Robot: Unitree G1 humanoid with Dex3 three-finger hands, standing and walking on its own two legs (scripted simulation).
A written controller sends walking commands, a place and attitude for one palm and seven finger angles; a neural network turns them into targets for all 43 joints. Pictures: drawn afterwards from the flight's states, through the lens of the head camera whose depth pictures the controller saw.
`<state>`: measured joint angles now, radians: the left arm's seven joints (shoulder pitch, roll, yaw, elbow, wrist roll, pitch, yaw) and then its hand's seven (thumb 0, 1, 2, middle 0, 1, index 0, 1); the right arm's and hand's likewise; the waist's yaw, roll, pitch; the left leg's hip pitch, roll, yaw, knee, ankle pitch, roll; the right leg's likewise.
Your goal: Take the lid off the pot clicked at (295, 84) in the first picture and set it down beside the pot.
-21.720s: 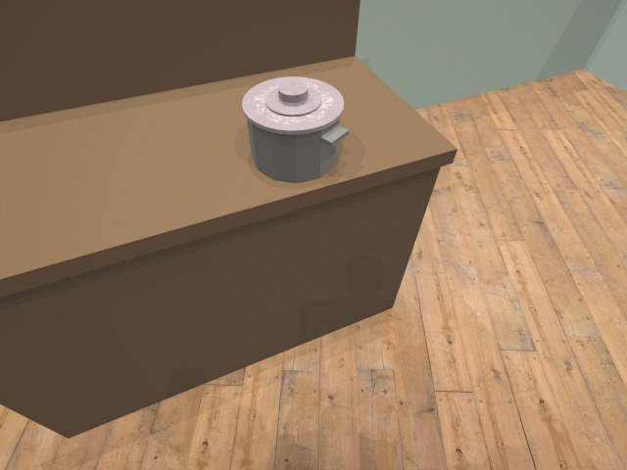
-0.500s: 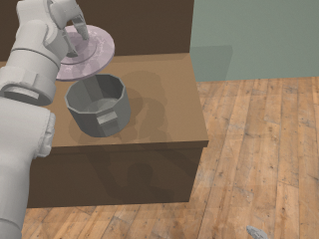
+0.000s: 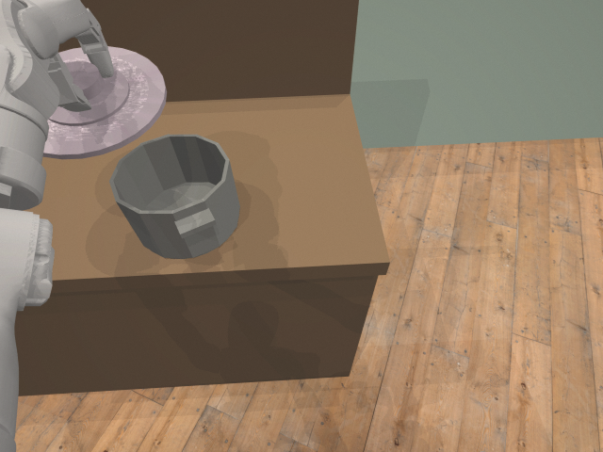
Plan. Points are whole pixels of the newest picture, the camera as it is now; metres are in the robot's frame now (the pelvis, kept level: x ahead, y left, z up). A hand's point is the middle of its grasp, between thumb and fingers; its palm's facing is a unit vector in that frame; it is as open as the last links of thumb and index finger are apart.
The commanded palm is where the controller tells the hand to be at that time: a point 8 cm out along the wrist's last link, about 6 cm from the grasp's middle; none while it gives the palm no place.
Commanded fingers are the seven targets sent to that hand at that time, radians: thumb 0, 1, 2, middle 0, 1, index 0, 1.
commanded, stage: move the lid sideways beside the pot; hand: left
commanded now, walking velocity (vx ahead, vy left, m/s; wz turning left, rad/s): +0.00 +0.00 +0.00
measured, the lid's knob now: (77, 81) +0.51 +0.25 +0.24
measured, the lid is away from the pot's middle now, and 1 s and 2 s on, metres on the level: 0.06 0.17 0.21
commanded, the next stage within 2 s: lower the lid onto the table in 1.82 s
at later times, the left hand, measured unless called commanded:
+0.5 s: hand (8, 93) +0.46 +0.30 +0.26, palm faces -0.26 -0.05 -0.96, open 8.4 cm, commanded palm +0.47 +0.30 +0.33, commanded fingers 0.00 0.56 1.04 -0.75 -1.10 -0.76 -1.08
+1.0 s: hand out of the picture +0.46 +0.34 +0.26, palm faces -0.26 -0.09 -0.96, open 8.4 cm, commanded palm +0.47 +0.35 +0.33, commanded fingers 0.00 0.56 1.04 -0.75 -1.10 -0.76 -1.08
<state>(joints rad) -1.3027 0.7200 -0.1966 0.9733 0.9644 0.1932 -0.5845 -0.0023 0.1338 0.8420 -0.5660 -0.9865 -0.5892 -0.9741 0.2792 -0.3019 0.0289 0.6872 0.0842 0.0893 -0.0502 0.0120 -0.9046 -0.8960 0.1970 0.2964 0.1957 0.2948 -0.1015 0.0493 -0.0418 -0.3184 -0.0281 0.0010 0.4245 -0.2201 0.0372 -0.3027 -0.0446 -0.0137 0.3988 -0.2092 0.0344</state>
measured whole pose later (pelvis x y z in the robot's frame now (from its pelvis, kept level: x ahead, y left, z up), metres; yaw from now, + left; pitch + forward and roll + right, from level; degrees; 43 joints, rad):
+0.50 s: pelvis +0.00 +0.01 +0.00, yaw +1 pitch +7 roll -1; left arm -1.29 0.79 -0.21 0.95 0.96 0.14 -0.60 0.00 0.13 0.84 -0.57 -0.99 -0.59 -0.98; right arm 0.25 -0.29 0.04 0.68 0.10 0.11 -0.05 0.01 -0.90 -0.90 0.20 0.30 0.20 0.29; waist -0.08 0.04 -0.03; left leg -0.34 -0.04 -0.01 0.44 -0.22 0.05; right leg -0.30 -0.06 -0.03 0.37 -0.20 0.04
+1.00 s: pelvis +0.00 +0.01 +0.00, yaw +0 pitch +8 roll -1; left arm -1.26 0.94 -0.09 1.02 1.00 0.06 -0.60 0.00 0.13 0.84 -0.57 -0.99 -0.59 -0.98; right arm 0.28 -0.31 0.04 0.68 0.11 0.15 -0.07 0.01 -0.90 -0.90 0.20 0.30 0.20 0.29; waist -0.10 0.05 -0.02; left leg -0.35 -0.02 -0.01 0.45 -0.24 0.04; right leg -0.31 -0.04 -0.02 0.36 -0.20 0.04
